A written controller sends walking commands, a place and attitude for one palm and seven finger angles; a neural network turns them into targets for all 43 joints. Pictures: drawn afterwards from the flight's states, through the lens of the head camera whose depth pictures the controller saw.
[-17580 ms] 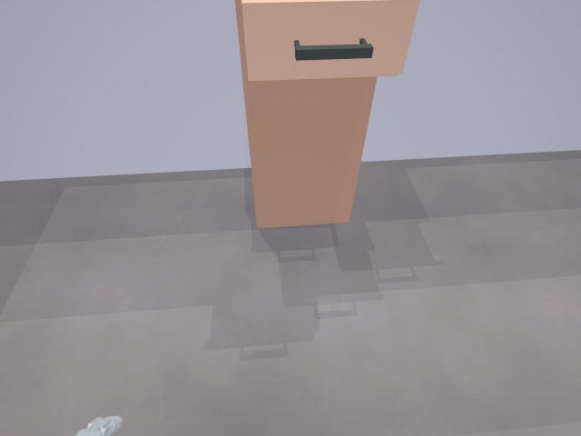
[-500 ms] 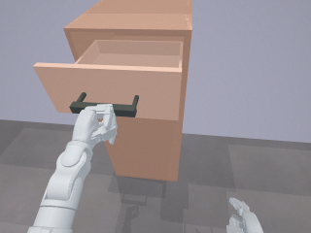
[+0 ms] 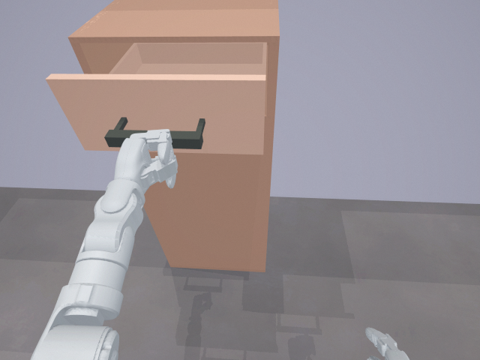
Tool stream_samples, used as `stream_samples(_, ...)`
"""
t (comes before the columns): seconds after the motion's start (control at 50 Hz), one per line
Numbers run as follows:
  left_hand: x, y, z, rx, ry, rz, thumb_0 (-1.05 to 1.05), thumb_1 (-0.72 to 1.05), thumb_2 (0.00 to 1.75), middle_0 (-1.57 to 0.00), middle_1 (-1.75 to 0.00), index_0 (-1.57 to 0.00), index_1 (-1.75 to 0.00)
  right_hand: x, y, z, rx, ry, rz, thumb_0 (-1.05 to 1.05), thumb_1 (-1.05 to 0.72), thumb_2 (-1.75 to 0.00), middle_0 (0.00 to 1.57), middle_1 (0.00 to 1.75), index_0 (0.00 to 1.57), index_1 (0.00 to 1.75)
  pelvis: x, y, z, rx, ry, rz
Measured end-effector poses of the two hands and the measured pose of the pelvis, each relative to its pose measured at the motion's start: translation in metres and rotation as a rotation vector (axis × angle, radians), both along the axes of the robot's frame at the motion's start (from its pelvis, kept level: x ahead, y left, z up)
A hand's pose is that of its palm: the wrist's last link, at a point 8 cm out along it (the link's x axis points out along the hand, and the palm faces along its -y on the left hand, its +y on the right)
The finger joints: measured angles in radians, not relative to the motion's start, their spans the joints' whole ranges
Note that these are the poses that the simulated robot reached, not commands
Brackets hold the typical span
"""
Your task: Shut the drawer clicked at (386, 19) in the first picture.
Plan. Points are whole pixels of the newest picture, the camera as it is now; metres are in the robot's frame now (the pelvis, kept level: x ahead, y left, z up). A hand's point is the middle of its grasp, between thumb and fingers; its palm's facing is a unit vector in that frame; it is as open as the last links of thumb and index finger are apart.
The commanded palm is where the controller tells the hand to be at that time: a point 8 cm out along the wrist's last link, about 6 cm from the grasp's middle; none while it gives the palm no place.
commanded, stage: push the drawer shut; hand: left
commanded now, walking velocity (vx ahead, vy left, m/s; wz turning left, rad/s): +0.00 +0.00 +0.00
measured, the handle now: (158, 131) +0.47 +0.17 +0.16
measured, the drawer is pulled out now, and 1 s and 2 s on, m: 0.15 0.03 0.00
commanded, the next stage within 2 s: pull the fist back off the drawer in 1.64 s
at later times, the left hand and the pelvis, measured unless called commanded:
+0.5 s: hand (179, 140) +0.45 +0.13 +0.15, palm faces -0.03 -1.00 -0.01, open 3.3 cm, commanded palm +0.44 +0.19 +0.16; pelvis +0.01 +0.01 +0.00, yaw -1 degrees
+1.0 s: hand (186, 120) +0.50 +0.13 +0.15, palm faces -0.02 -1.00 +0.00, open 3.4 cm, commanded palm +0.50 +0.19 +0.16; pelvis +0.01 +0.01 -0.01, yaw -1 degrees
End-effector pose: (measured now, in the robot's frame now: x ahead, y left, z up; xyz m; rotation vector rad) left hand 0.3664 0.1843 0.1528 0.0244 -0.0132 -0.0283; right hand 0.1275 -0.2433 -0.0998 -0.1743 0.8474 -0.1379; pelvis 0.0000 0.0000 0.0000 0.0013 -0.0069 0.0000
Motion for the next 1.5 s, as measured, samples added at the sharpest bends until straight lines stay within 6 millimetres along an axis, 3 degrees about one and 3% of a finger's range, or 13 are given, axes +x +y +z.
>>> stream_samples(0.5,0.062,0.001,-0.001,-0.019,0.021,-0.004,0.04,0.82,0.91,-1.40,-1.60,-1.40,-1.60,-0.027,0.001,-0.010,-0.002,0.108,-0.052,0.01,-0.90,-0.90,0.20,0.30,0.20,0.30,0.012,0.007,-0.002,-0.004,0.062,-0.010)
stream_samples(0.66,0.081,0.000,0.000,-0.020,0.029,0.003,0.03,0.81,0.91,-1.40,-1.60,-1.40,-1.60,-0.050,-0.001,-0.016,-0.012,0.168,-0.073,0.01,-0.91,-0.90,0.20,0.30,0.20,0.30,0.009,0.009,-0.004,-0.009,0.086,-0.005)
stream_samples(1.1,0.128,-0.004,0.002,-0.027,0.028,0.006,0.07,0.83,0.92,-1.40,-1.60,-1.40,-1.60,-0.138,-0.006,-0.022,-0.030,0.363,-0.180,0.01,-0.91,-0.90,0.20,0.30,0.20,0.30,0.006,0.013,-0.009,-0.016,0.166,-0.026)
stream_samples(1.3,0.149,-0.003,0.002,-0.029,0.044,0.005,0.06,0.81,0.92,-1.40,-1.60,-1.40,-1.60,-0.153,-0.003,-0.021,-0.037,0.419,-0.194,0.00,-0.91,-0.90,0.20,0.30,0.20,0.30,0.009,0.015,-0.012,-0.023,0.203,-0.023)
stream_samples(1.5,0.152,0.005,0.002,-0.017,0.050,0.010,0.04,0.68,0.94,-1.40,-1.60,-1.40,-1.60,-0.160,-0.002,-0.021,-0.051,0.454,-0.168,0.00,-0.91,-0.90,0.20,0.30,0.20,0.30,0.005,0.017,-0.015,-0.033,0.231,-0.006)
